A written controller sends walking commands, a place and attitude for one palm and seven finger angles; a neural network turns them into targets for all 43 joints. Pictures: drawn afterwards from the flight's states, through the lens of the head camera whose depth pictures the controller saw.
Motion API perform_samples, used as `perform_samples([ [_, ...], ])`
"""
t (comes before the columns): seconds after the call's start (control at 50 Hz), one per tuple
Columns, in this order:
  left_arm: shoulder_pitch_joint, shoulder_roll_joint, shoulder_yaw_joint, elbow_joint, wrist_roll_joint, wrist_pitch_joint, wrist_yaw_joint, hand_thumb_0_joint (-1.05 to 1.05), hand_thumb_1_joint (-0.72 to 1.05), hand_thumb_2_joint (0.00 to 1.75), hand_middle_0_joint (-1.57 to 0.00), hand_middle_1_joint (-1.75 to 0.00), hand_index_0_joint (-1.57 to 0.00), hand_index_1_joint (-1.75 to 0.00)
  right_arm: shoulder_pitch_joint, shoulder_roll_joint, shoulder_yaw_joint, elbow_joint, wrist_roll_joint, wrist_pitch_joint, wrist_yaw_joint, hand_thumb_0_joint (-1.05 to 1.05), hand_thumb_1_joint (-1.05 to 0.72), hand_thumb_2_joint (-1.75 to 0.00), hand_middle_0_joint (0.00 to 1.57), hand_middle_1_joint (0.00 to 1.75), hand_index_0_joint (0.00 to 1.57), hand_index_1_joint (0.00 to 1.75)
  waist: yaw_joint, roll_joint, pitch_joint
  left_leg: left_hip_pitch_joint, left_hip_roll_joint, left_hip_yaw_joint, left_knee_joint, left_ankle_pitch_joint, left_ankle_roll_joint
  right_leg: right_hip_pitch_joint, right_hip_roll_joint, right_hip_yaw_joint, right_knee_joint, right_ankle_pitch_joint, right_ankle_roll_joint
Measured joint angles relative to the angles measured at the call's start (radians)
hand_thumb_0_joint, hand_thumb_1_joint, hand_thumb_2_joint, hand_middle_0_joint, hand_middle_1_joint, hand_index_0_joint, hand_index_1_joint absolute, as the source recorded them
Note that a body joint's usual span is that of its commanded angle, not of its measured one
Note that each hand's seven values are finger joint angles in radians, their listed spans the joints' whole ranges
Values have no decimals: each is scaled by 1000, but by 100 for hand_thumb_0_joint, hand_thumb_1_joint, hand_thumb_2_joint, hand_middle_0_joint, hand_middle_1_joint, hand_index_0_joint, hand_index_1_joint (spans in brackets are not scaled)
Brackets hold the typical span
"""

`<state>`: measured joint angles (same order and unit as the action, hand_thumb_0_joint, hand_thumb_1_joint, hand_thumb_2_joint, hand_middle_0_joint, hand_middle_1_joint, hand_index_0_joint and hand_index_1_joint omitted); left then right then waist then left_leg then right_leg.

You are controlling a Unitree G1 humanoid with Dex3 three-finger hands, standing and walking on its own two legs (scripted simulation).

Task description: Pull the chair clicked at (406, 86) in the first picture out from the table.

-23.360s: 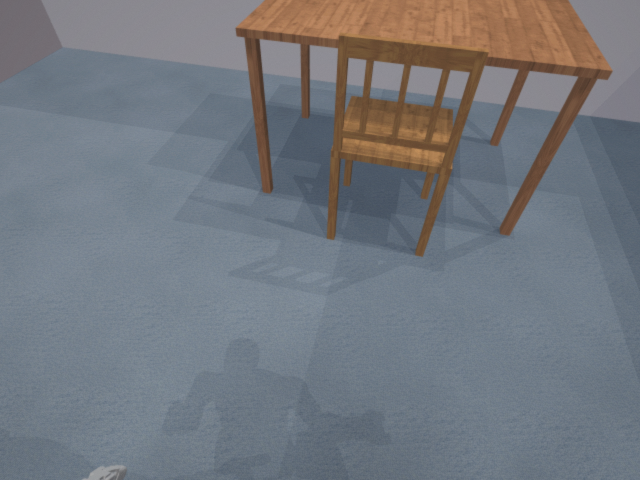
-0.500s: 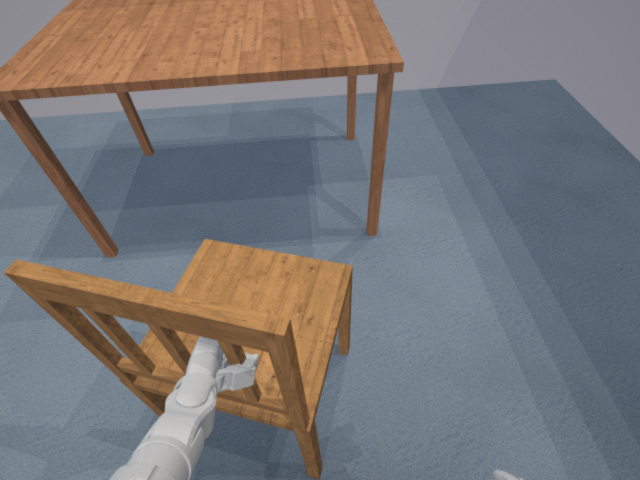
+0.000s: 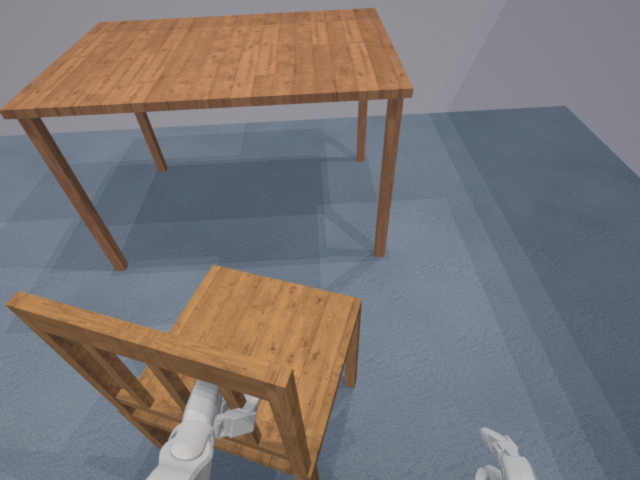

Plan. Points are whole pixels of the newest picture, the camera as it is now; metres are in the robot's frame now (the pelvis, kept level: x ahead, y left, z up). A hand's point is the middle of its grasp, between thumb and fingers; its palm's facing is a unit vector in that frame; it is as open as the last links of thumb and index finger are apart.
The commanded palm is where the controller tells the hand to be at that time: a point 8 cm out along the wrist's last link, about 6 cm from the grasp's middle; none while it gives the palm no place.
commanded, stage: stop walking, hand still on the chair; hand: left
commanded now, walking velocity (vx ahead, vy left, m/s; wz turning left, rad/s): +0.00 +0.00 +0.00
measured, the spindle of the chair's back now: (179, 392) +0.28 +0.24 -0.11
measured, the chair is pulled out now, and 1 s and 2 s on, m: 0.64 0.64 0.64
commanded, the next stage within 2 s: open the thumb and straighten the fingers in 0.04 s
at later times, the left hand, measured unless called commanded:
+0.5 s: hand (234, 403) +0.24 +0.14 -0.06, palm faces -0.05 -0.98 -0.22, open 10.9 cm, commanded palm +0.22 +0.17 -0.04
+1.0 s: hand (243, 409) +0.23 +0.12 -0.06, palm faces -0.06 -0.98 -0.21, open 17.4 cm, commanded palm +0.21 +0.17 -0.03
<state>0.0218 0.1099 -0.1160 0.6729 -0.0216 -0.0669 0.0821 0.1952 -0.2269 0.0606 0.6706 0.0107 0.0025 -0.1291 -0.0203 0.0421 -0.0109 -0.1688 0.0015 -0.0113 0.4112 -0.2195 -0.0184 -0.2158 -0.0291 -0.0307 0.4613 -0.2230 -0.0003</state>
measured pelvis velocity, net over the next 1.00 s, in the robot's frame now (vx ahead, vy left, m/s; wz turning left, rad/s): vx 0.01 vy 0.00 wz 0.04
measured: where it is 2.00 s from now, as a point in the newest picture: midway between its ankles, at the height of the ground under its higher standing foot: outside the picture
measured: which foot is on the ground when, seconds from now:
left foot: down 0.00-1.00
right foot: down 0.00-1.00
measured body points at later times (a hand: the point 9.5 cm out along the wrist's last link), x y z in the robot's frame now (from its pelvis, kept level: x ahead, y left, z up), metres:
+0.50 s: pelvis +0.00 +0.00 -0.03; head +0.02 -0.02 +0.42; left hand +0.24 +0.19 -0.04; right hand +0.17 -0.25 -0.11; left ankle +0.00 +0.13 -0.74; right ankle +0.02 -0.12 -0.74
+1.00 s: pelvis +0.01 +0.00 -0.04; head +0.03 -0.03 +0.41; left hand +0.23 +0.18 -0.04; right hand +0.19 -0.23 -0.12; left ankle +0.00 +0.13 -0.74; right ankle +0.02 -0.12 -0.74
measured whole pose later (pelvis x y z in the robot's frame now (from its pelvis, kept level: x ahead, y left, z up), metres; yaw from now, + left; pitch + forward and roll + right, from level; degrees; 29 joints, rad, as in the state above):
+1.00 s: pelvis +0.01 +0.00 -0.04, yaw +2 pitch +8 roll +0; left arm 0.28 0.17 -0.13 -0.01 -0.01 0.27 0.04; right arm 0.27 -0.26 0.06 0.50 0.02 -0.15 -0.06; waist -0.04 0.07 -0.12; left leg -0.54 -0.01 -0.05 0.85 -0.44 -0.02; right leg -0.55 -0.05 -0.07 0.85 -0.43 0.00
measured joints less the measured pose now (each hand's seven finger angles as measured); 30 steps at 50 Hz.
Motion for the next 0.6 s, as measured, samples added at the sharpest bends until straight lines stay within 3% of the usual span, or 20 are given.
perform_samples([
  [0.16,26,6,-2,-35,-3,1,1,9,65,77,-30,-127,-49,-144,11,1,1,7,1,12,-2,1,-90,-90,20,30,20,30,-3,-1,5,5,2,-4,-8,-1,-2,6,2,-4,-7,-2,-2],
  [0.28,107,45,23,-237,-8,56,-52,7,57,73,-35,-133,-49,-144,39,-9,-24,-49,28,-44,91,1,-90,-90,20,30,20,30,-27,-14,-32,-127,4,-12,129,-61,-3,-114,2,-11,109,-54,-6],
  [0.36,159,58,23,-361,-6,91,-55,5,35,63,-39,-137,-49,-144,51,-33,-38,-85,29,-87,115,1,-90,-90,20,30,20,30,-32,-5,-55,-209,4,-13,225,-107,-1,-190,1,-11,191,-91,-4],
  [0.44,167,57,31,-437,3,164,-33,3,6,49,-41,-136,-48,-140,51,-50,-43,-106,27,-112,110,1,-90,-90,20,30,20,30,-31,7,-69,-264,0,-15,292,-139,2,-241,-3,-11,253,-122,0],
  [0.6,190,55,6,-532,-8,265,-53,1,-36,29,-34,-105,-36,-106,57,-50,-30,-132,20,-154,90,1,-90,-90,20,30,20,30,-24,26,-97,-319,-10,-23,365,-180,8,-288,-14,-19,319,-164,6],
])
